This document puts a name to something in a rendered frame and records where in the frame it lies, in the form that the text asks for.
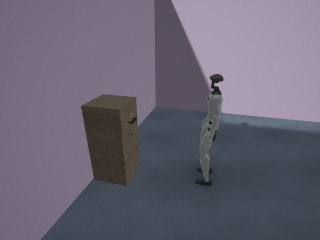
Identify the robot left forearm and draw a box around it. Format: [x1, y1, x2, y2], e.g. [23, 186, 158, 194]
[207, 116, 220, 141]

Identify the right robot hand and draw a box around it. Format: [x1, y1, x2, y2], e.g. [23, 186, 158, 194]
[201, 119, 209, 129]

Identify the robot left foot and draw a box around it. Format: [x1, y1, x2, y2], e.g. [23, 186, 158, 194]
[195, 178, 213, 186]

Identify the handle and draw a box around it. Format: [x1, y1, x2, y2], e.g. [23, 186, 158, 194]
[127, 117, 137, 124]
[131, 128, 138, 136]

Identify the right robot thigh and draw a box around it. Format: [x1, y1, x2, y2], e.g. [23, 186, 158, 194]
[200, 123, 207, 144]

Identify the left robot hand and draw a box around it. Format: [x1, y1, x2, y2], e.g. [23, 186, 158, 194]
[200, 139, 212, 155]

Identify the cabinet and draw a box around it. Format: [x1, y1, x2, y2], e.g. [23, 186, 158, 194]
[81, 94, 140, 186]

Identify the drawer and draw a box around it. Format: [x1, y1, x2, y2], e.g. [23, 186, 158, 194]
[121, 109, 137, 133]

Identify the robot left upper arm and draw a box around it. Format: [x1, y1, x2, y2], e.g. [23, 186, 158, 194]
[212, 95, 221, 121]

